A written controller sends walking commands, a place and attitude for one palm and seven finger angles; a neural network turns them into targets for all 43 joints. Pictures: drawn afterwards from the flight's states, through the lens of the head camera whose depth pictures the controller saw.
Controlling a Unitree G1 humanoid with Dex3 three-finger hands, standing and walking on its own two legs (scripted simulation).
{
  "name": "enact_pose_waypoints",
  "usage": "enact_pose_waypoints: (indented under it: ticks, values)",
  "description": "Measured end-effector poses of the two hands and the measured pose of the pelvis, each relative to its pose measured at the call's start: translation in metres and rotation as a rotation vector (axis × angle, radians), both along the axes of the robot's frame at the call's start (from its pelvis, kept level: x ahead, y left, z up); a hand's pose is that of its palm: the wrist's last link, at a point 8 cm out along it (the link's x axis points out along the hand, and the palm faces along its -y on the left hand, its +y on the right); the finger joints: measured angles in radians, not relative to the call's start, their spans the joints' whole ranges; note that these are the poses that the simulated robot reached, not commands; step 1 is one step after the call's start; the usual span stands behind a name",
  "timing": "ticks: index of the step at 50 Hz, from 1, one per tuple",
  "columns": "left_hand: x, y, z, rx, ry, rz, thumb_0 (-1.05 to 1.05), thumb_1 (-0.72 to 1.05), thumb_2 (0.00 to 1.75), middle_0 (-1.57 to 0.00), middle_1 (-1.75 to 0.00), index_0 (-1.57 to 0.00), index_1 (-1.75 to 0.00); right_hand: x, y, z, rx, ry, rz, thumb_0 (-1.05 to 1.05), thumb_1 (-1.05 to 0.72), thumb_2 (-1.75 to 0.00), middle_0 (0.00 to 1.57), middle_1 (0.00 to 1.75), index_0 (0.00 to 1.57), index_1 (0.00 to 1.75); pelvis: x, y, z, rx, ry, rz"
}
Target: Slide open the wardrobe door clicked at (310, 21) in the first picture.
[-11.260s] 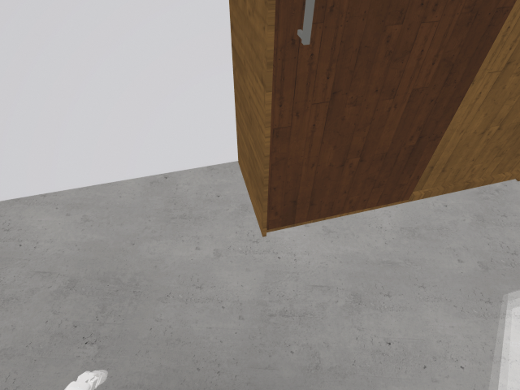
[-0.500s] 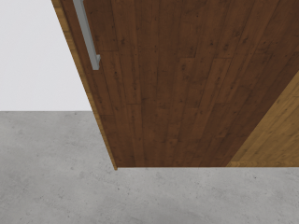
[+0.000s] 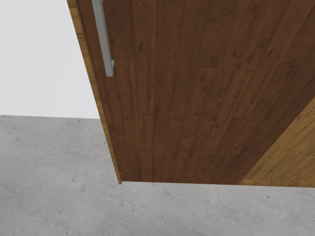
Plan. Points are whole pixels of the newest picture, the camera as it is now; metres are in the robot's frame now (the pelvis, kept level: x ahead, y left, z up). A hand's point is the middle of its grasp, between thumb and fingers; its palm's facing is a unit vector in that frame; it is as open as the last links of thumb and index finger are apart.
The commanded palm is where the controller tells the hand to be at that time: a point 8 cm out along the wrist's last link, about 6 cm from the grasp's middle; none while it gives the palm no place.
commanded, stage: shuffle to correct the standing spot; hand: left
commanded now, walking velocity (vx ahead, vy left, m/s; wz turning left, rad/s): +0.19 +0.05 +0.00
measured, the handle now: (105, 38) +0.52 +0.19 +0.24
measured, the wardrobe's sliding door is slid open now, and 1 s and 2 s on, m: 0.00 0.00 0.00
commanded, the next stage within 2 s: come to a stop and stand still in 0.04 s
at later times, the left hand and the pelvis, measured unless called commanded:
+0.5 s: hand out of the picture +0.09 +0.19 -0.18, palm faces +0.07 -0.98 -0.21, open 7.3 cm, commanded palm none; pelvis +0.06 +0.01 -0.01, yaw +1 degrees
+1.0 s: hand out of the picture +0.06 +0.18 -0.17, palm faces +0.01 -0.98 -0.18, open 7.4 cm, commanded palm none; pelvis +0.07 +0.02 +0.01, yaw -1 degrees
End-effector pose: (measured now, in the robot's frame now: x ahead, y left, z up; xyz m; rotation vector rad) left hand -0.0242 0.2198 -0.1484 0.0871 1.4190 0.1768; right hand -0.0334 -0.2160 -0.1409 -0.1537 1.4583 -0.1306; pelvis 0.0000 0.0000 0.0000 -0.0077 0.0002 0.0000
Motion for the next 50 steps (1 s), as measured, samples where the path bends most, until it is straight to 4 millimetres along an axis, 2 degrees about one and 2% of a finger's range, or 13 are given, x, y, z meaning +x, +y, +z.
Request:
enact_pose_waypoints:
  ticks: [3,5,9,12,14,17,21,23,27,33,40,46,50]
  values:
    - [0.003,0.003,-0.004,-0.014,0.043,-0.010,0.00,0.91,0.89,-0.20,-0.30,-0.20,-0.30,-0.004,0.010,0.001,-0.004,0.012,-0.027,0.00,-0.91,-0.90,0.20,0.30,0.20,0.30,0.012,0.006,-0.002,0.009,0.005,-0.011]
    - [0.014,0.005,-0.002,-0.013,0.057,-0.029,0.00,0.91,0.89,-0.20,-0.30,-0.20,-0.30,-0.009,0.017,0.002,0.002,0.032,-0.047,0.00,-0.91,-0.90,0.20,0.30,0.20,0.30,0.020,0.008,-0.002,0.008,0.008,-0.015]
    - [0.056,0.006,0.004,0.012,0.013,-0.053,0.01,0.92,0.89,-0.20,-0.30,-0.20,-0.30,-0.022,0.028,0.002,0.039,0.115,-0.071,0.00,-0.91,-0.90,0.20,0.30,0.20,0.30,0.035,0.005,-0.001,0.008,0.010,-0.001]
    - [0.089,0.012,0.004,0.059,-0.067,-0.046,0.02,0.94,0.89,-0.20,-0.30,-0.20,-0.30,-0.025,0.028,-0.005,0.069,0.181,-0.079,0.00,-0.91,-0.89,0.20,0.30,0.20,0.30,0.049,-0.002,-0.009,0.026,0.006,0.009]
    - [0.103,0.012,0.006,0.081,-0.113,-0.029,0.01,0.94,0.89,-0.20,-0.30,-0.20,-0.30,-0.016,0.025,-0.009,0.073,0.203,-0.071,0.00,-0.91,-0.89,0.20,0.30,0.20,0.30,0.055,-0.004,-0.010,0.018,-0.006,0.030]
    - [0.112,0.010,0.012,0.090,-0.138,-0.021,0.01,0.93,0.89,-0.20,-0.30,-0.20,-0.30,0.016,0.017,-0.011,0.055,0.165,-0.057,0.00,-0.91,-0.89,0.20,0.30,0.20,0.30,0.060,-0.004,-0.005,0.024,-0.013,0.041]
    - [0.112,0.010,0.010,0.083,-0.108,-0.024,0.00,0.94,0.89,-0.20,-0.30,-0.20,-0.30,0.076,0.010,-0.009,0.029,0.015,-0.042,0.00,-0.91,-0.89,0.20,0.30,0.20,0.30,0.060,-0.001,0.000,0.031,-0.011,0.033]
    - [0.110,0.013,0.005,0.069,-0.093,-0.023,0.00,0.94,0.89,-0.20,-0.30,-0.20,-0.30,0.099,0.006,-0.008,-0.002,-0.047,-0.023,0.01,-0.93,-0.89,0.20,0.30,0.20,0.30,0.060,0.002,-0.002,0.027,-0.014,0.028]
    - [0.106,0.019,-0.005,0.042,-0.074,-0.003,0.00,0.94,0.89,-0.20,-0.30,-0.20,-0.30,0.125,0.001,-0.005,-0.045,-0.126,0.002,0.02,-0.95,-0.90,0.20,0.30,0.20,0.30,0.063,0.012,-0.007,0.019,-0.026,0.016]
    - [0.093,0.016,0.003,0.035,-0.057,0.003,0.00,0.93,0.89,-0.20,-0.30,-0.20,-0.30,0.152,0.004,0.002,-0.037,-0.185,0.045,0.01,-0.95,-0.90,0.20,0.30,0.20,0.30,0.062,0.013,0.000,0.025,-0.019,0.006]
    - [0.075,0.006,0.012,0.015,-0.001,-0.026,0.00,0.92,0.89,-0.20,-0.30,-0.20,-0.30,0.164,0.006,0.007,-0.008,-0.233,0.028,0.00,-0.94,-0.89,0.20,0.30,0.20,0.30,0.065,0.012,0.007,0.022,-0.008,-0.005]
    - [0.077,0.001,0.013,0.003,-0.004,-0.031,0.00,0.91,0.89,-0.20,-0.30,-0.20,-0.30,0.149,0.002,0.009,-0.018,-0.191,0.021,-0.01,-0.95,-0.89,0.20,0.30,0.20,0.30,0.069,0.011,0.010,0.020,-0.009,-0.007]
    - [0.081,0.005,0.011,0.021,-0.024,-0.061,0.00,0.91,0.89,-0.20,-0.30,-0.20,-0.30,0.137,-0.001,0.006,-0.024,-0.176,0.003,-0.01,-0.94,-0.89,0.20,0.30,0.20,0.30,0.067,0.015,0.007,0.001,-0.012,-0.011]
